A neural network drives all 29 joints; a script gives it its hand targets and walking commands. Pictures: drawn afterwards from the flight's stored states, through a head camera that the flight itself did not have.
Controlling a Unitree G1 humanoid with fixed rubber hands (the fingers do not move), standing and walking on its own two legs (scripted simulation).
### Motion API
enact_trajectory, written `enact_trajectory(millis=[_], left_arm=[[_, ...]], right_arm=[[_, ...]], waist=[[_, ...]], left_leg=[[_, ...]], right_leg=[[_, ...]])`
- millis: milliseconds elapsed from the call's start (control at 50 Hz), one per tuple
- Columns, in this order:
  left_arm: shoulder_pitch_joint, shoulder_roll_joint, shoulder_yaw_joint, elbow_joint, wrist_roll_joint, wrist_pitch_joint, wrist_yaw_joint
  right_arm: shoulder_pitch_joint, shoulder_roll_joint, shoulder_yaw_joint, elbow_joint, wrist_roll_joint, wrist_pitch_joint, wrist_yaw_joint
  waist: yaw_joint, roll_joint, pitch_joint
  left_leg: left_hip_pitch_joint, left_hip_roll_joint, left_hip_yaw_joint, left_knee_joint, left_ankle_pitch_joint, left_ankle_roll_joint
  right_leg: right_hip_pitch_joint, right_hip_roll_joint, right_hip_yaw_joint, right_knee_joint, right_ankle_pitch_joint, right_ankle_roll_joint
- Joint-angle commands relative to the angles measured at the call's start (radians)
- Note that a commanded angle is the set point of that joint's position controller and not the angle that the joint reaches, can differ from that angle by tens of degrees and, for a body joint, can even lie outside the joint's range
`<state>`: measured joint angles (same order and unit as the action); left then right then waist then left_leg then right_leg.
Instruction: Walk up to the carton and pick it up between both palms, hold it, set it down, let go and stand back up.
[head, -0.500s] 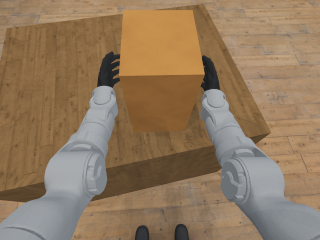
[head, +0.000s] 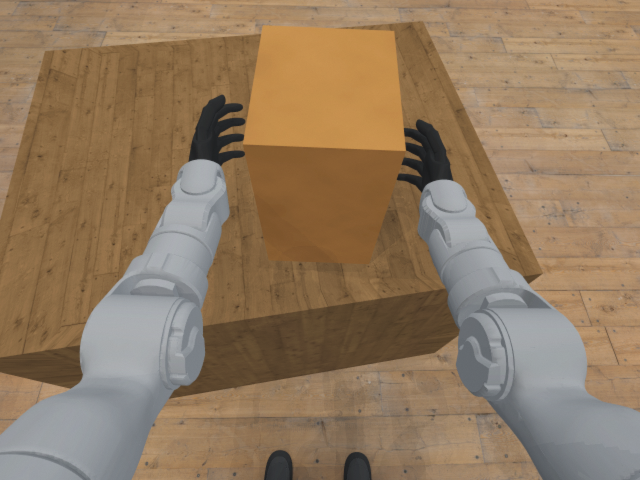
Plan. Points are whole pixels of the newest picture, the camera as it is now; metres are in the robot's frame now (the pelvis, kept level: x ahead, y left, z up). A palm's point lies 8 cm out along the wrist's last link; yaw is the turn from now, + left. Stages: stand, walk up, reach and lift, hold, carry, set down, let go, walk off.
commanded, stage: set down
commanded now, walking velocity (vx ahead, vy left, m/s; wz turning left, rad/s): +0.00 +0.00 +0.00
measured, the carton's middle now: (323, 160) +0.53 +0.02 +0.00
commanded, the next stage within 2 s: none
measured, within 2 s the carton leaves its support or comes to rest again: neither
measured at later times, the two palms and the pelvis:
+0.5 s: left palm (166, 158) +0.46 +0.20 +0.08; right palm (480, 168) +0.46 -0.17 +0.08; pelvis +0.02 +0.00 +0.00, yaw -1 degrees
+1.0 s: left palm (153, 150) +0.43 +0.20 +0.13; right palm (498, 168) +0.42 -0.17 +0.12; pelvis -0.02 +0.01 +0.01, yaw -2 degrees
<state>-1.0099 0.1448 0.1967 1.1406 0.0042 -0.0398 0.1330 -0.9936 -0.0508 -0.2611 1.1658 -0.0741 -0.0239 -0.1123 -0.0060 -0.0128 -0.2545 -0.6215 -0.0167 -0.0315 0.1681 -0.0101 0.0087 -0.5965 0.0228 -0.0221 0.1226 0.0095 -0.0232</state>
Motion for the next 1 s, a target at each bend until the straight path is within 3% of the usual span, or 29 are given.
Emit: enact_trajectory(millis=[0,40,160,320,440,540,660,860,980], left_arm=[[-0.44,0.158,-0.007,-0.091,-0.032,-0.038,-0.017],[-0.448,0.177,-0.02,-0.1,-0.064,-0.036,-0.025],[-0.431,0.246,-0.043,-0.184,-0.118,-0.069,-0.041],[-0.381,0.286,-0.092,-0.339,-0.17,-0.036,-0.047],[-0.31,0.285,-0.128,-0.352,-0.209,0.045,-0.07],[-0.302,0.315,-0.121,-0.347,-0.211,0.109,-0.086],[-0.361,0.331,-0.126,-0.39,-0.216,0.152,-0.081],[-0.435,0.328,-0.137,-0.422,-0.232,0.186,-0.045],[-0.432,0.336,-0.111,-0.379,-0.212,0.216,-0.045]], right_arm=[[-0.469,-0.133,0.071,-0.221,0.048,-0.032,-0.029],[-0.473,-0.143,0.107,-0.226,0.085,-0.02,-0.041],[-0.445,-0.187,0.183,-0.258,0.164,-0.039,-0.042],[-0.413,-0.247,0.226,-0.301,0.231,-0.043,-0.015],[-0.38,-0.275,0.25,-0.333,0.277,0.013,-0.007],[-0.353,-0.294,0.232,-0.317,0.294,0.078,-0.009],[-0.399,-0.302,0.196,-0.372,0.266,0.127,-0.003],[-0.484,-0.3,0.147,-0.489,0.205,0.186,0.015],[-0.45,-0.272,0.13,-0.436,0.175,0.224,0.008]], waist=[[0.01,0.025,-0.709],[-0.005,0.018,-0.748],[0.002,0.021,-0.818],[-0.008,0.048,-0.827],[0.003,0.067,-0.693],[0.008,0.082,-0.55],[0.014,0.064,-0.513],[0.012,0.02,-0.592],[0.016,0.02,-0.532]], left_leg=[[0.208,-0.032,0.042,0.057,0.287,-0.05],[0.2,-0.036,0.035,0.057,0.301,-0.052],[0.255,-0.039,0.024,0.097,0.418,-0.064],[0.474,-0.032,0.01,0.187,0.614,-0.093],[0.547,-0.027,0.006,0.197,0.6,-0.097],[0.579,-0.024,0.016,0.185,0.515,-0.097],[0.604,-0.014,0.012,0.164,0.47,-0.094],[0.57,-0.005,0.02,0.138,0.308,-0.047],[0.5,-0.008,0.035,0.109,0.187,-0.028]], right_leg=[[0.632,-0.038,0.047,0.159,0.379,0.032],[0.666,-0.039,0.055,0.181,0.441,0.032],[0.669,-0.025,0.057,0.237,0.569,0.03],[0.512,0.001,0.045,0.227,0.577,0.034],[0.463,0.006,0.043,0.193,0.492,0.039],[0.433,0.007,0.054,0.141,0.359,0.028],[0.395,0.015,0.046,0.096,0.236,0.014],[0.355,0.011,0.022,0.091,0.074,0.018],[0.402,0.0,0.02,0.094,0.012,0.021]])
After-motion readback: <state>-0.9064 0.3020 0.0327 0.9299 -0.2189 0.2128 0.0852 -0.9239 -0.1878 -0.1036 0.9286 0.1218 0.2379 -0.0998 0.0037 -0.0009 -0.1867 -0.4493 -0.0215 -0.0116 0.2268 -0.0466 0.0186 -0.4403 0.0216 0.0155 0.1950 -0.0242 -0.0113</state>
